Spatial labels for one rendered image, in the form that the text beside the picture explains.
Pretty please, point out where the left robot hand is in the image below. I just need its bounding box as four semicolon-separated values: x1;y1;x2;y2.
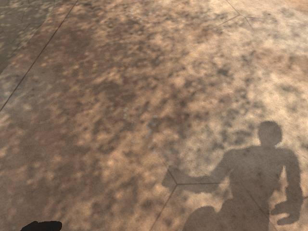
20;220;63;231

